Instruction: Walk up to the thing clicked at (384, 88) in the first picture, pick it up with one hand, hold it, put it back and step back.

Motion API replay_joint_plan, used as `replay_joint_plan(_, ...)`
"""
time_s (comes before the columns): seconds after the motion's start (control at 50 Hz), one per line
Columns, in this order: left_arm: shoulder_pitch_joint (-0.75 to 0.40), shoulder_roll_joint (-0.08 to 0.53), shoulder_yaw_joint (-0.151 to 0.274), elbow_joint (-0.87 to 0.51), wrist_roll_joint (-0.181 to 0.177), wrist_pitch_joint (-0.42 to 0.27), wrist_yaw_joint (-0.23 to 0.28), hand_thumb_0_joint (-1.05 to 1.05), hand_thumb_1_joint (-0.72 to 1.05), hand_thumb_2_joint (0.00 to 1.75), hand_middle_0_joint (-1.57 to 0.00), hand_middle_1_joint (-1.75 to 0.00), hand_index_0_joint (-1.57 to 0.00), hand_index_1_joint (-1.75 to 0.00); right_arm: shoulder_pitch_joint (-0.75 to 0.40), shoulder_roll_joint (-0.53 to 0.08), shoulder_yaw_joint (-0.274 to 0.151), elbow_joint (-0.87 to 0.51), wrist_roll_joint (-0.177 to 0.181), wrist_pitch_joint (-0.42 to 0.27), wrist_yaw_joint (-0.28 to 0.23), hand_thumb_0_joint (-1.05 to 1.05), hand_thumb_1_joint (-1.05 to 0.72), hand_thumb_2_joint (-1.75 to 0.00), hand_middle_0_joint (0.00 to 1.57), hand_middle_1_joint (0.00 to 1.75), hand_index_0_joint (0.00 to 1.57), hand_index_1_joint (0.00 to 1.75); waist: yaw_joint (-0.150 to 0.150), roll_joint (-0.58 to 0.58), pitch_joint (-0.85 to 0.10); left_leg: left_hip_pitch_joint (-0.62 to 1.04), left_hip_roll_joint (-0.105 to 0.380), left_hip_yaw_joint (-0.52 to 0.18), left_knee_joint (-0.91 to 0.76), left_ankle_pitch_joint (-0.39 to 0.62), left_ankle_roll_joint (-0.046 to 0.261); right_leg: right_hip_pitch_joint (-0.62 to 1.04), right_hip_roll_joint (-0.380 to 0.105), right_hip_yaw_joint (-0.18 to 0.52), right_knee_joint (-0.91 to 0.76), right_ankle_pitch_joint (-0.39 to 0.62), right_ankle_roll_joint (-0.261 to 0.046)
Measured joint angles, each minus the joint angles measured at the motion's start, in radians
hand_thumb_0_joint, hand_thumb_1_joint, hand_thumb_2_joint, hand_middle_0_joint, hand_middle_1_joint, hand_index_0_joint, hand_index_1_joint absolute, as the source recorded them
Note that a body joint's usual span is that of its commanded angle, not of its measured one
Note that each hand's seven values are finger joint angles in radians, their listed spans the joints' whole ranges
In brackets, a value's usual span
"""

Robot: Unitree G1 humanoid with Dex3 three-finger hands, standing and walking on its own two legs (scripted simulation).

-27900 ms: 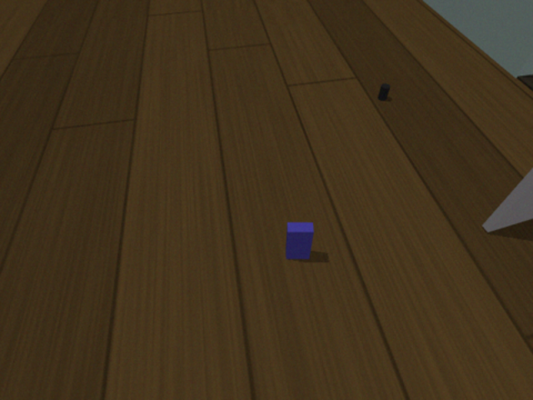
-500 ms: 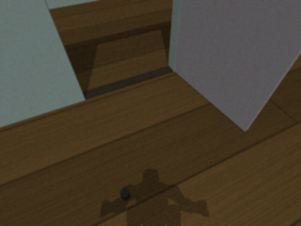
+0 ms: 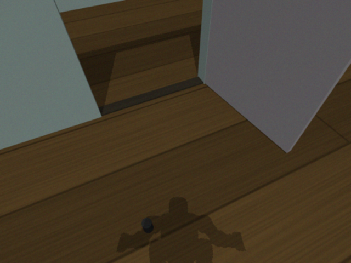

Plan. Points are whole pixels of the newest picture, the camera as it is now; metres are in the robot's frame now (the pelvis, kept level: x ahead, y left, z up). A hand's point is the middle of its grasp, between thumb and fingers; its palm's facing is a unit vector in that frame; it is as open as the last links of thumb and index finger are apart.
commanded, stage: stand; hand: left
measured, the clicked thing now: (147, 225) +0.41 +0.19 -0.74
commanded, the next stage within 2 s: walk up in 1.54 s
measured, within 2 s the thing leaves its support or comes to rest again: neither
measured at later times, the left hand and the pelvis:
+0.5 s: hand out of the picture +0.06 +0.25 -0.16, palm faces -0.02 -0.94 -0.34, open 7.4 cm; pelvis +0.00 +0.00 +0.00, yaw +0 degrees
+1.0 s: hand out of the picture +0.08 +0.25 -0.16, palm faces -0.02 -0.94 -0.35, open 7.4 cm; pelvis +0.01 +0.00 +0.00, yaw +0 degrees
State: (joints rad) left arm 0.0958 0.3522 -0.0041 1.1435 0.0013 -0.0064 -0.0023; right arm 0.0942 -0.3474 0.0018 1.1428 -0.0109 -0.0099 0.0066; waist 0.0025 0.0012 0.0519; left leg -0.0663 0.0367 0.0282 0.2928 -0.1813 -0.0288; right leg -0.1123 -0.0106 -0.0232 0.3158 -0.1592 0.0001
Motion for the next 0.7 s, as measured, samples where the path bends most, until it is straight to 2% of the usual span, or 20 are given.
replay_joint_plan(0.7,0.016,0.002,-0.003,-0.006,0.002,0.0,-0.002,0.01,0.91,0.89,-0.2,-0.3,-0.2,-0.3,0.027,-0.002,0.0,-0.004,-0.002,0.0,-0.001,0.01,-0.9,-0.89,0.2,0.3,0.2,0.3,-0.001,-0.001,-0.001,-0.012,0.005,-0.005,0.011,-0.003,-0.005,-0.009,0.005,-0.005,0.008,-0.004,-0.005)
